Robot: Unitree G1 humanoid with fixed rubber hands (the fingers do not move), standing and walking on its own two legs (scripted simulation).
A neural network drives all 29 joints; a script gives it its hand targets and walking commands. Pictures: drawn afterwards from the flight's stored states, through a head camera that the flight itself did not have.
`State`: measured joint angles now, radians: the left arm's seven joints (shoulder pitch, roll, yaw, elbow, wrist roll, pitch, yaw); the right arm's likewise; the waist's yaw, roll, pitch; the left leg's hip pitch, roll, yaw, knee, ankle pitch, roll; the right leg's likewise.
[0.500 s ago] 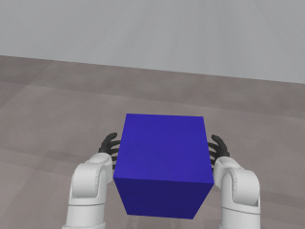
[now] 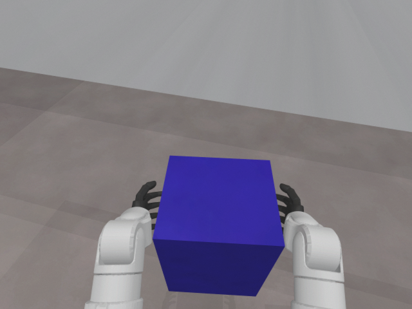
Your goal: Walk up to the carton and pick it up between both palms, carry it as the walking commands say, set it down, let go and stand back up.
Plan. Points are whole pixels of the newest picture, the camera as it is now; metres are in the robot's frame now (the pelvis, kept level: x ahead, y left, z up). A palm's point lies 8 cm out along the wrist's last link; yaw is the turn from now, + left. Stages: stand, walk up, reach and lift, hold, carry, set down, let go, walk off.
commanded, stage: carry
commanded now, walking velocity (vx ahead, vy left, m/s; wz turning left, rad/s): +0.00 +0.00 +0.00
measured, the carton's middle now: (215, 230) +0.29 -0.01 +0.01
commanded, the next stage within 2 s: none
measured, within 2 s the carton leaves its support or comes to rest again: neither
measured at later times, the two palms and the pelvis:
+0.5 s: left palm (129, 235) +0.24 +0.15 +0.07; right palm (288, 236) +0.25 -0.13 +0.07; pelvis -0.03 +0.01 +0.00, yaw +0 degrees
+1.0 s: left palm (130, 243) +0.22 +0.14 +0.08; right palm (296, 244) +0.23 -0.14 +0.08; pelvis -0.05 +0.00 -0.01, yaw +2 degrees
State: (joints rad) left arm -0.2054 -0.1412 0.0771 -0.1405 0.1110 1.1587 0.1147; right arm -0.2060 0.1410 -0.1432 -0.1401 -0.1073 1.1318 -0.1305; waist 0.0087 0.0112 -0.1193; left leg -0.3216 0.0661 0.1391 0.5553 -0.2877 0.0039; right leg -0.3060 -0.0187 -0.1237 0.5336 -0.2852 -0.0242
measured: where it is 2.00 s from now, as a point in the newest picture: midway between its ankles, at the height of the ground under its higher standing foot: outside the picture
